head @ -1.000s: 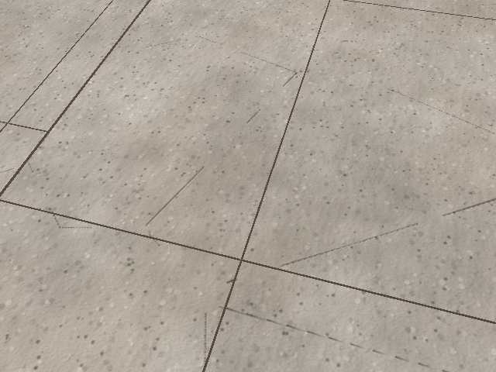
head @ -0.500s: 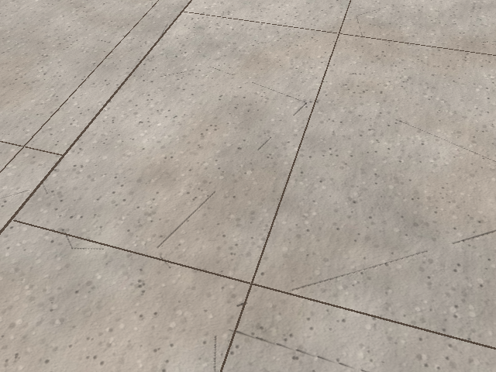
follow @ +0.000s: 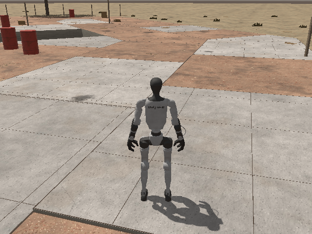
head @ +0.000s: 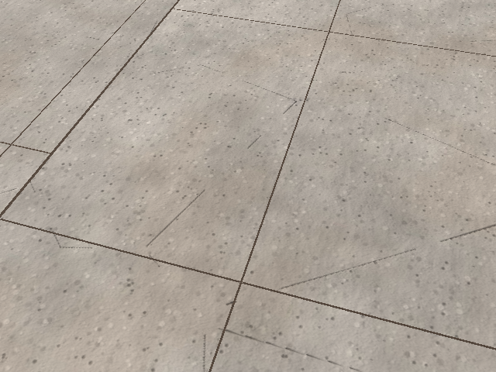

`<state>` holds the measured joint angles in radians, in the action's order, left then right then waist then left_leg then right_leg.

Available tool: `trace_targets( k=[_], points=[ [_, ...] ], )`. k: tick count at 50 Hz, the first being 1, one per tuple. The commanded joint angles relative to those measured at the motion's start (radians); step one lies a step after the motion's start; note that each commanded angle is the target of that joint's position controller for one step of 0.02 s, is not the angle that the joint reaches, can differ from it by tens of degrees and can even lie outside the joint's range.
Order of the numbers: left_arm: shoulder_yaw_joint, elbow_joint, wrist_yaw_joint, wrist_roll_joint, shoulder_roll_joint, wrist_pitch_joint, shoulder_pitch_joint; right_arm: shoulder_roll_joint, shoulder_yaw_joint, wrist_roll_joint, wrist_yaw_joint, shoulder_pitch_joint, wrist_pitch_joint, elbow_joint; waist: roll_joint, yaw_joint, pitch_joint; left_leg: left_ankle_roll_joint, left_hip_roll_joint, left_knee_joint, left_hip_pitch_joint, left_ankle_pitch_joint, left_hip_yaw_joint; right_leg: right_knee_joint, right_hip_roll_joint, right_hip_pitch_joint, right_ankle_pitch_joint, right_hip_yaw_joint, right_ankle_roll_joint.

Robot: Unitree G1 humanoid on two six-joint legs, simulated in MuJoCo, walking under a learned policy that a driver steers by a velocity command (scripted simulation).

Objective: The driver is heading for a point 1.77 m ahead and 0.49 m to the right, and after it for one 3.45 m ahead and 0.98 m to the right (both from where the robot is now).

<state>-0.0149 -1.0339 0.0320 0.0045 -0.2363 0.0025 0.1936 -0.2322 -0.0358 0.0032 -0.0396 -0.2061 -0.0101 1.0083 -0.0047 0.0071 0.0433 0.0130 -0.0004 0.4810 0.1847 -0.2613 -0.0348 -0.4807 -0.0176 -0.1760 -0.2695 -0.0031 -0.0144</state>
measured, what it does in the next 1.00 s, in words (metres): walks ahead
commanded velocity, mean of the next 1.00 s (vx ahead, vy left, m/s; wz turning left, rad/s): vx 0.18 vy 0.00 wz -0.05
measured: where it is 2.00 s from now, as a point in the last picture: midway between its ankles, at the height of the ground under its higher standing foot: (325, 297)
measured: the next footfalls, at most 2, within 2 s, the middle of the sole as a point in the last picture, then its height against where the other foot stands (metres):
right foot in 1.12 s outside the picture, level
left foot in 1.60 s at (271, 296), level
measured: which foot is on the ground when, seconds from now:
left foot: down 0.00-1.00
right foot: down 0.00-0.68, up 0.70-1.00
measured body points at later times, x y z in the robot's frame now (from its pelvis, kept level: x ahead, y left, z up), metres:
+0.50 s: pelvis +0.00 +0.00 +0.00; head +0.01 +0.00 +0.45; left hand +0.02 +0.25 -0.15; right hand +0.02 -0.25 -0.16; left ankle +0.00 +0.13 -0.74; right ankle -0.01 -0.13 -0.74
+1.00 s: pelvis +0.17 +0.01 -0.01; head +0.19 +0.01 +0.44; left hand +0.37 +0.22 -0.12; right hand +0.04 -0.22 -0.14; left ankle +0.01 +0.12 -0.74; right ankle +0.33 -0.13 -0.70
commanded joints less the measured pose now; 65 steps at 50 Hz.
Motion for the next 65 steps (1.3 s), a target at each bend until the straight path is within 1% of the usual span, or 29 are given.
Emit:
trace_targets(
  k=[1, 21, 22, 24, 26, 30, 31, 33, 34, 35, 36, 37, 39, 40, 42, 45, 47, 50, 52, 54, 55, 56, 57, 58, 59, 60, 61, 62, 65],
  points=[
    [-0.018, 0.020, 0.004, -0.001, -0.109, 0.007, 0.020, -0.108, -0.017, -0.001, -0.004, -0.014, 0.009, -0.014, 0.006, 0.001, -0.012, -0.017, -0.020, -0.076, 0.001, 0.154, -0.015, 0.088, -0.017, -0.025, 0.122, 0.016, 0.014],
    [-0.006, -0.028, 0.009, -0.003, -0.079, 0.006, 0.090, -0.079, 0.001, -0.003, -0.007, -0.055, 0.008, 0.071, 0.003, -0.003, 0.004, -0.013, -0.015, -0.080, 0.019, 0.134, 0.001, 0.090, -0.007, -0.039, 0.113, 0.012, 0.020],
    [-0.004, -0.039, 0.010, -0.003, -0.069, 0.005, 0.110, -0.067, 0.005, -0.003, -0.007, -0.074, 0.007, 0.082, 0.006, -0.003, -0.020, -0.015, -0.002, -0.080, 0.010, 0.037, 0.014, 0.095, 0.003, -0.030, 0.011, 0.002, 0.023],
    [-0.016, -0.036, 0.017, -0.016, -0.099, 0.000, 0.115, -0.082, -0.002, -0.014, -0.012, -0.081, 0.006, 0.082, 0.025, -0.003, 0.026, -0.038, 0.030, -0.035, 0.081, -0.286, 0.042, 0.092, 0.010, -0.083, -0.329, 0.016, 0.058],
    [-0.022, -0.023, 0.017, -0.021, -0.115, 0.011, 0.126, -0.074, -0.001, -0.014, -0.009, -0.061, 0.023, 0.062, 0.050, 0.005, 0.105, -0.063, 0.020, 0.001, 0.184, -0.394, 0.028, 0.130, -0.047, -0.139, -0.504, 0.104, 0.105],
    [-0.050, -0.028, 0.003, -0.034, -0.173, 0.045, 0.204, -0.017, 0.009, -0.024, 0.021, -0.041, 0.080, 0.033, 0.186, 0.017, 0.095, -0.070, 0.008, 0.247, 0.238, -0.177, 0.071, 0.287, -0.275, -0.098, -0.573, 0.437, 0.236],
    [-0.049, -0.010, 0.001, -0.033, -0.168, 0.048, 0.164, -0.017, 0.008, -0.029, 0.028, -0.056, 0.089, 0.034, 0.174, -0.009, 0.106, -0.088, -0.002, 0.226, 0.188, -0.185, 0.066, 0.293, -0.278, -0.151, -0.547, 0.433, 0.234],
    [-0.045, 0.042, -0.007, -0.043, -0.155, 0.047, 0.036, -0.012, 0.004, -0.033, 0.030, -0.190, 0.097, 0.082, 0.141, -0.096, 0.125, -0.117, 0.010, -0.020, -0.064, -0.149, 0.069, 0.202, -0.177, -0.309, -0.433, 0.272, 0.165],
    [-0.036, 0.066, -0.011, -0.040, -0.115, 0.053, -0.007, -0.063, -0.013, -0.025, 0.026, -0.291, 0.097, 0.117, 0.022, -0.125, 0.098, -0.125, -0.064, -0.098, -0.206, -0.124, -0.066, 0.001, -0.090, -0.403, -0.276, 0.148, 0.112],
    [-0.020, 0.104, -0.013, -0.034, -0.046, 0.072, -0.033, -0.189, -0.047, -0.029, 0.031, -0.433, 0.102, 0.148, -0.268, -0.157, 0.048, -0.218, -0.257, -0.259, -0.324, -0.272, -0.418, -0.350, 0.044, -0.547, -0.176, -0.052, 0.043],
    [-0.025, 0.125, -0.011, -0.040, -0.068, 0.093, -0.049, -0.194, -0.041, -0.013, 0.042, -0.451, 0.117, 0.139, -0.268, -0.149, 0.052, -0.296, -0.383, -0.321, -0.337, -0.237, -0.662, -0.578, 0.043, -0.663, -0.278, 0.024, 0.048],
    [-0.030, 0.117, -0.021, -0.053, -0.082, 0.107, -0.024, -0.130, -0.023, -0.007, 0.042, -0.380, 0.130, 0.117, -0.142, -0.096, 0.086, -0.290, -0.380, -0.298, -0.340, -0.160, -0.601, -0.709, -0.009, -0.732, -0.221, 0.079, 0.071],
    [-0.034, 0.099, -0.037, -0.050, -0.082, 0.121, 0.003, -0.098, -0.011, -0.013, 0.049, -0.298, 0.135, 0.083, -0.066, -0.054, 0.080, -0.230, -0.314, -0.299, -0.355, -0.004, -0.386, -0.729, -0.063, -0.778, -0.062, 0.074, 0.098],
    [-0.042, 0.105, -0.043, -0.043, -0.092, 0.121, -0.022, -0.071, -0.002, -0.010, 0.048, -0.292, 0.128, 0.081, -0.062, -0.053, 0.078, -0.196, -0.284, -0.304, -0.349, 0.131, -0.284, -0.691, -0.084, -0.765, -0.008, 0.070, 0.099],
    [-0.040, 0.109, -0.059, -0.042, -0.059, 0.109, -0.033, -0.037, 0.010, 0.002, 0.039, -0.320, 0.110, 0.085, -0.088, -0.054, 0.055, -0.160, -0.231, -0.313, -0.319, 0.278, -0.133, -0.633, -0.087, -0.708, 0.061, 0.037, 0.084],
    [-0.018, 0.171, -0.069, -0.038, -0.007, 0.090, -0.155, -0.078, 0.008, 0.014, 0.016, -0.279, 0.104, 0.059, -0.068, -0.057, 0.094, -0.155, -0.193, -0.368, -0.164, 0.301, 0.002, -0.412, -0.060, -0.607, 0.185, 0.000, 0.053],
    [-0.005, 0.216, -0.073, -0.032, 0.003, 0.085, -0.242, -0.120, 0.001, 0.008, 0.007, -0.284, 0.109, 0.051, -0.079, -0.072, 0.106, -0.157, -0.196, -0.409, -0.092, 0.294, 0.056, -0.267, -0.039, -0.500, 0.261, -0.051, 0.051],
    [-0.007, 0.259, -0.087, -0.034, -0.029, 0.079, -0.294, -0.140, -0.010, -0.009, 0.007, -0.307, 0.112, 0.057, -0.079, -0.063, 0.120, -0.150, -0.238, -0.397, -0.162, 0.388, 0.104, -0.167, -0.027, -0.453, 0.273, -0.063, 0.090],
    [-0.021, 0.275, -0.097, -0.031, -0.060, 0.082, -0.277, -0.157, -0.016, -0.008, 0.007, -0.288, 0.105, 0.044, -0.092, -0.025, 0.074, -0.127, -0.254, -0.283, -0.247, 0.725, 0.146, -0.140, 0.015, -0.386, 0.228, -0.096, 0.132],
    [-0.058, 0.242, -0.103, -0.037, -0.124, 0.079, -0.099, -0.185, -0.026, 0.004, 0.000, -0.254, 0.083, 0.021, -0.134, 0.080, -0.060, -0.097, -0.254, -0.007, -0.283, 1.070, 0.186, -0.155, 0.087, -0.172, 0.170, -0.135, 0.174],
    [-0.090, 0.202, -0.098, -0.040, -0.176, 0.071, 0.050, -0.191, -0.025, 0.006, -0.001, -0.237, 0.075, -0.001, -0.123, 0.153, -0.147, -0.070, -0.224, 0.211, -0.194, 1.057, 0.198, -0.117, 0.110, 0.050, 0.186, -0.116, 0.206],
    [-0.119, 0.180, -0.078, -0.037, -0.254, 0.056, 0.192, -0.169, -0.014, 0.021, 0.002, -0.240, 0.084, -0.036, 0.000, 0.192, -0.235, -0.037, -0.168, 0.535, 0.069, 0.704, 0.201, -0.087, -0.049, 0.335, 0.092, 0.155, 0.262],
    [-0.118, 0.191, -0.077, -0.024, -0.312, 0.058, 0.187, 0.004, 0.035, 0.024, 0.030, -0.355, 0.121, -0.073, 0.249, 0.063, -0.388, 0.013, 0.056, 0.902, 0.451, -0.267, 0.073, 0.081, -0.326, 0.613, -0.140, 0.785, 0.472],
    [-0.102, 0.183, -0.071, -0.020, -0.226, 0.064, 0.198, -0.098, 0.009, -0.020, 0.043, -0.213, 0.168, -0.096, 0.156, 0.131, -0.360, -0.026, 0.029, 1.004, 0.557, -0.264, -0.101, 0.217, -0.304, 0.580, -0.185, 0.858, 0.435],
    [-0.091, 0.192, -0.067, -0.017, -0.188, 0.077, 0.132, -0.148, -0.005, -0.051, 0.045, -0.122, 0.189, -0.141, 0.128, 0.105, -0.194, -0.054, -0.022, 0.975, 0.628, -0.169, -0.083, 0.233, -0.275, 0.442, -0.101, 0.696, 0.380],
    [-0.081, 0.219, -0.072, -0.018, -0.159, 0.088, 0.040, -0.158, -0.009, -0.042, 0.034, -0.092, 0.197, -0.147, -0.001, 0.053, -0.127, -0.061, -0.072, 0.894, 0.567, -0.082, -0.079, 0.246, -0.229, 0.266, 0.033, 0.565, 0.347],
    [-0.074, 0.243, -0.076, -0.012, -0.136, 0.093, -0.026, -0.166, -0.023, -0.024, 0.023, -0.092, 0.189, -0.143, -0.037, 0.006, -0.087, -0.054, -0.099, 0.817, 0.491, -0.045, -0.072, 0.259, -0.184, 0.122, 0.137, 0.462, 0.325],
    [-0.068, 0.258, -0.074, -0.003, -0.124, 0.094, -0.055, -0.162, -0.028, -0.015, 0.020, -0.116, 0.173, -0.149, -0.017, -0.031, -0.077, -0.045, -0.122, 0.776, 0.421, -0.030, -0.081, 0.279, -0.153, 0.030, 0.187, 0.403, 0.319],
    [-0.070, 0.256, -0.057, -0.016, -0.141, 0.094, -0.021, -0.127, -0.032, 0.011, 0.015, -0.081, 0.137, -0.193, 0.020, -0.051, -0.035, 0.004, -0.131, 0.617, 0.383, 0.012, -0.042, 0.312, -0.113, -0.117, 0.267, 0.306, 0.323]
  ],
)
